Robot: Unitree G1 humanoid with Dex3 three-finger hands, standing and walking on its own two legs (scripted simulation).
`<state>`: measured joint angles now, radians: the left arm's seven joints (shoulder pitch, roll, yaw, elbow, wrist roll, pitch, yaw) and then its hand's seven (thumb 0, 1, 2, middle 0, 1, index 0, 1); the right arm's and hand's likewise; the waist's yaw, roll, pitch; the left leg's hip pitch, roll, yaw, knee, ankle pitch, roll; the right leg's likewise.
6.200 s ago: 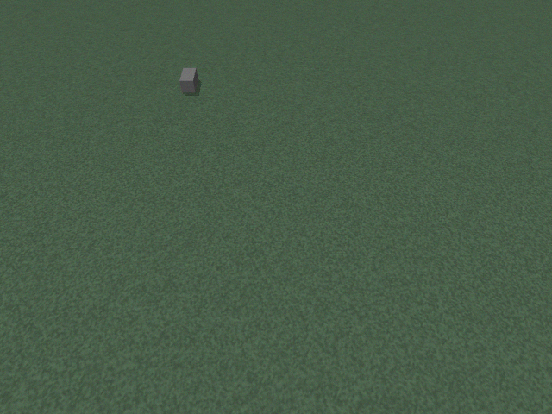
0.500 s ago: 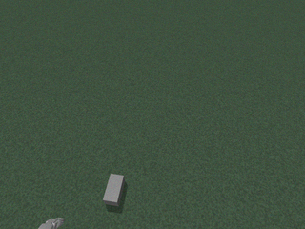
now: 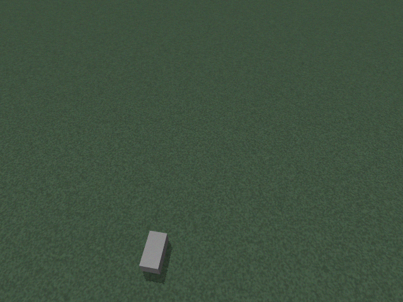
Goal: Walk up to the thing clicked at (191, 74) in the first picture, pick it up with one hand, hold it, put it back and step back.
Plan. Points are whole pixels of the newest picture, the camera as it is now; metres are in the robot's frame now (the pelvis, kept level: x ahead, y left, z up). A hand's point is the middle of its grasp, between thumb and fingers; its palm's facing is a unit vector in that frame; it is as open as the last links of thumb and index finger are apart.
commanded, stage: walk up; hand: left
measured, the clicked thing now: (154, 251) +0.45 +0.24 -0.74
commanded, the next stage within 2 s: stand in 0.20 s
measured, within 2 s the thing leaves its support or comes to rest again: neither
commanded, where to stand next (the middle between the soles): +0.06 +0.00 m, yaw +1 degrees
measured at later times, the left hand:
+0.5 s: hand out of the picture +0.10 +0.25 -0.16, palm faces -0.01 -0.94 -0.34, open 7.4 cm
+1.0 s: hand out of the picture +0.08 +0.25 -0.16, palm faces +0.00 -0.94 -0.34, open 7.4 cm
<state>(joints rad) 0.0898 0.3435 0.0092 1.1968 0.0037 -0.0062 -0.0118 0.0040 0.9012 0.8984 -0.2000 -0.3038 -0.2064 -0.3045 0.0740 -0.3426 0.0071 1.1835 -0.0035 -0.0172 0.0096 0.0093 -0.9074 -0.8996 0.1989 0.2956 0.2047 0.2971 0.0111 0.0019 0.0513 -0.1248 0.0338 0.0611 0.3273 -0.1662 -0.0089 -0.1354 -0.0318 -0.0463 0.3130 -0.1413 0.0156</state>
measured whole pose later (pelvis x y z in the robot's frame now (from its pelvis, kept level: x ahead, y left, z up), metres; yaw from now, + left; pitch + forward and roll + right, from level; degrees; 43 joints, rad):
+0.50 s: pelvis +0.01 +0.00 +0.00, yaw +0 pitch -2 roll +0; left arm 0.07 0.35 0.01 1.16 0.01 -0.01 0.00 0.00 0.90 0.90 -0.20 -0.30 -0.21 -0.30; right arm 0.07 -0.34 0.00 1.16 -0.01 -0.02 0.01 0.01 -0.91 -0.90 0.20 0.30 0.20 0.30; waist 0.00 0.00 0.04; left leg -0.10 0.03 0.06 0.31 -0.17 -0.01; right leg -0.11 -0.04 -0.05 0.30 -0.15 0.02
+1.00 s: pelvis +0.01 +0.00 +0.00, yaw +1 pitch -2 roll +0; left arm 0.09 0.35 0.01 1.16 0.01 -0.01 0.00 0.00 0.90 0.90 -0.20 -0.30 -0.21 -0.30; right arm 0.09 -0.35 0.01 1.16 -0.01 -0.01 0.01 0.01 -0.91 -0.90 0.20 0.30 0.20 0.30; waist 0.00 0.00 0.04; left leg -0.09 0.03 0.05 0.30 -0.17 -0.01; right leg -0.10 -0.03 -0.06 0.29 -0.15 0.01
